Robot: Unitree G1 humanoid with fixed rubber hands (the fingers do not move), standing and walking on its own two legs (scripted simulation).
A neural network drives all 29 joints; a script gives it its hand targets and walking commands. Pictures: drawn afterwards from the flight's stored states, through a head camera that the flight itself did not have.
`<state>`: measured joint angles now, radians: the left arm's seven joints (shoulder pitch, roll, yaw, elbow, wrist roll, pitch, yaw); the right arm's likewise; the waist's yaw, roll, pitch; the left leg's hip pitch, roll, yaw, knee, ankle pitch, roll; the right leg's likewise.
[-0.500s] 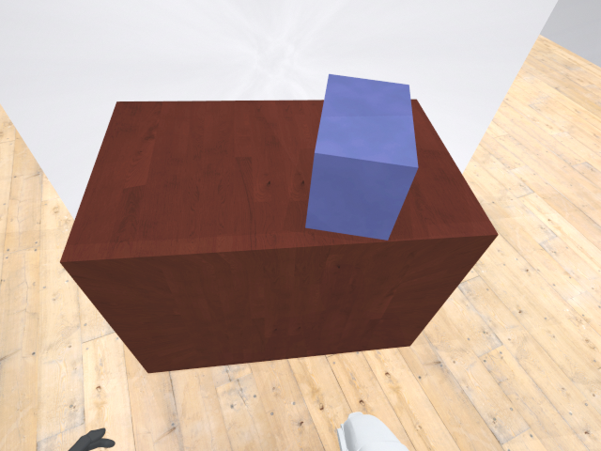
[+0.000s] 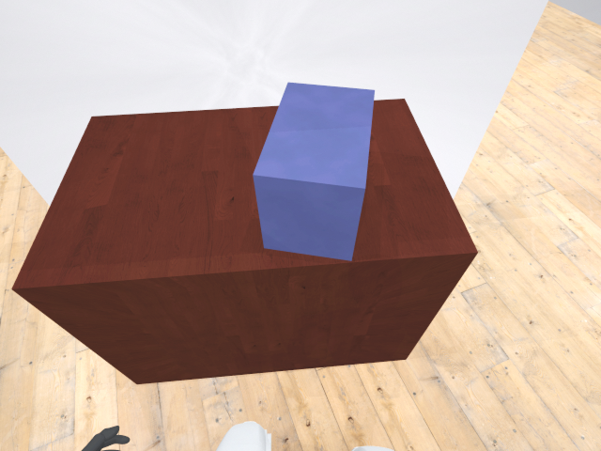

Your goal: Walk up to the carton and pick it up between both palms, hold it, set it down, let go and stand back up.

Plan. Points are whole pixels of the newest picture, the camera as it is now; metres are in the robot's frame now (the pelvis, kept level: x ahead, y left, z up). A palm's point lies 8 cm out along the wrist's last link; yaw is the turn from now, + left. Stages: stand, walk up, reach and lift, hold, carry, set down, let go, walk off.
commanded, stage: walk up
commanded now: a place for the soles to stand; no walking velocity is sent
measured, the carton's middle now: (319, 169) +0.61 -0.01 -0.02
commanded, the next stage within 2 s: none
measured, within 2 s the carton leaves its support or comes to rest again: neither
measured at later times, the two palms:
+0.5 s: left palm out of the picture +0.10 +0.29 -0.10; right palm out of the picture +0.09 -0.36 -0.09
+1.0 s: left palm out of the picture +0.12 +0.29 -0.09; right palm out of the picture +0.12 -0.35 -0.10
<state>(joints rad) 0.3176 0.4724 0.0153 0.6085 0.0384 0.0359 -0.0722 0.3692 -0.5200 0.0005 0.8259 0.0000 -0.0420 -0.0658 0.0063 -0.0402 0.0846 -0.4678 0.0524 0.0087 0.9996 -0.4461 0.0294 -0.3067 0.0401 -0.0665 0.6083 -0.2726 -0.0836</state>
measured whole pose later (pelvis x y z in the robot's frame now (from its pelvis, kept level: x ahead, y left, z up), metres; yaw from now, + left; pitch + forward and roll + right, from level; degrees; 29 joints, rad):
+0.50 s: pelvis +0.03 -0.02 -0.01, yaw +3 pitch -2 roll +0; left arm 0.32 0.45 0.02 0.63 0.02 0.01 -0.03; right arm 0.34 -0.47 0.00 0.79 0.00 -0.04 -0.03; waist 0.00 -0.03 0.09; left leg -0.36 0.08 0.03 0.76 -0.38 0.01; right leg -0.34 0.01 0.06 0.71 -0.34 0.01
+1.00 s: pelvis +0.03 -0.02 -0.01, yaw +2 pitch -1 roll +0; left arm 0.30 0.44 0.02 0.63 0.01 -0.01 -0.02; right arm 0.27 -0.46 0.00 0.82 0.00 -0.04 -0.02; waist 0.00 0.00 0.07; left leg -0.34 0.07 0.03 0.72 -0.36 -0.03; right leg -0.35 0.01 0.07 0.72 -0.36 0.01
